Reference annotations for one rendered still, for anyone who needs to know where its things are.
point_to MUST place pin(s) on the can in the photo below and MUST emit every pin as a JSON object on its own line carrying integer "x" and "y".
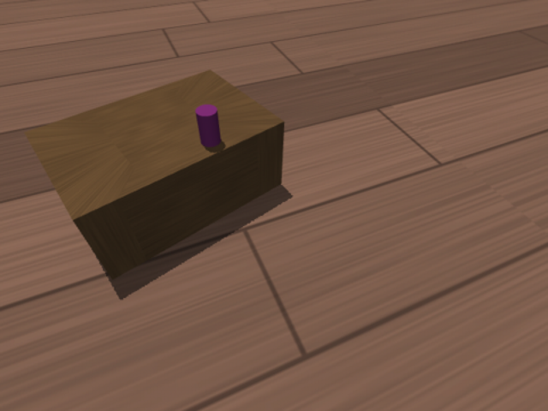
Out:
{"x": 208, "y": 124}

